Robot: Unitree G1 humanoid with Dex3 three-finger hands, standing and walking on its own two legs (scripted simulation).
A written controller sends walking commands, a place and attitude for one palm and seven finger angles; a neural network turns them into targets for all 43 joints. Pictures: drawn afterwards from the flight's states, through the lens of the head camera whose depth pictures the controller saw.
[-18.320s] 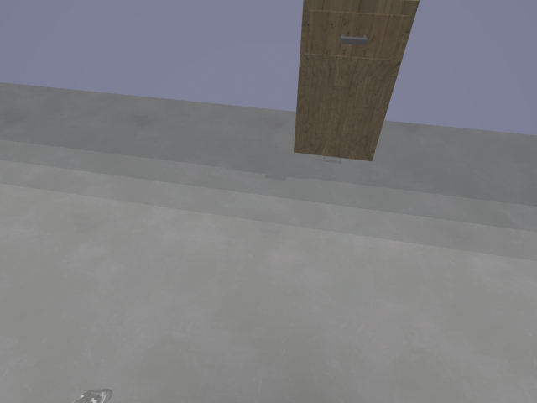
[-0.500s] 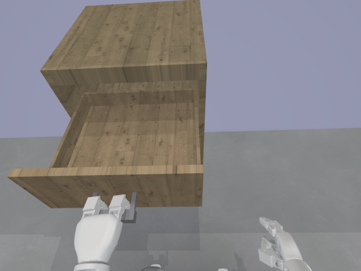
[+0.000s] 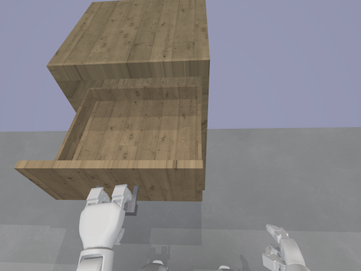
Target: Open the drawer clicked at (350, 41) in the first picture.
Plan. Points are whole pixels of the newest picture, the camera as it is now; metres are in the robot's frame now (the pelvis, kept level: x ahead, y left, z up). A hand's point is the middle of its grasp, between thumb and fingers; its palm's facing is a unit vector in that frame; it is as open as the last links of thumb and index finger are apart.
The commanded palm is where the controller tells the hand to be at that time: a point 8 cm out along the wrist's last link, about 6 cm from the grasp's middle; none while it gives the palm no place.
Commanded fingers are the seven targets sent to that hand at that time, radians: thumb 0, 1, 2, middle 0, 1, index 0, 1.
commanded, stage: open the thumb to release the handle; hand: left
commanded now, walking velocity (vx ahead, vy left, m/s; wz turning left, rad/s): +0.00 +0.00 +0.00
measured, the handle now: (114, 199) +0.28 +0.19 -0.02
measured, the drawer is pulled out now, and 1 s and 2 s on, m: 0.30 0.30 0.30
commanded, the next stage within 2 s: lift the hand off the handle in 0.14 s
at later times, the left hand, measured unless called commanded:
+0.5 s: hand (113, 227) +0.22 +0.18 -0.04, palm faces +0.03 -0.09 -1.00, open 13.8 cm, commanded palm +0.21 +0.19 +0.01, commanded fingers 0.00 -0.50 0.30 -0.30 -1.20 -0.30 -1.20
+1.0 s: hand (110, 217) +0.24 +0.18 -0.02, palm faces +0.01 -0.13 -0.99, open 13.6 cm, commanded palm +0.21 +0.19 +0.05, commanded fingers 0.00 -0.50 0.30 -0.30 -1.20 -0.30 -1.20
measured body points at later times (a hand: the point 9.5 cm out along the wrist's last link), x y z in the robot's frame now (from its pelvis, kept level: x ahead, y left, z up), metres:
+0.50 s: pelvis -0.01 +0.00 +0.00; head +0.03 -0.03 +0.44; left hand +0.21 +0.18 +0.02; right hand +0.19 -0.22 -0.12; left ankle +0.01 +0.13 -0.67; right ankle +0.00 -0.08 -0.67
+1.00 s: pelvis +0.00 +0.01 +0.01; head +0.04 -0.02 +0.46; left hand +0.23 +0.19 +0.04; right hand +0.19 -0.22 -0.10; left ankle +0.01 +0.13 -0.67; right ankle +0.00 -0.08 -0.67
